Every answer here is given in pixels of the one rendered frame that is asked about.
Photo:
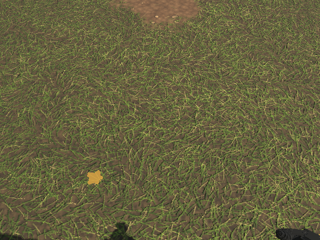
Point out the right robot hand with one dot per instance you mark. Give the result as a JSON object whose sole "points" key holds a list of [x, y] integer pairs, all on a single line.
{"points": [[296, 234]]}

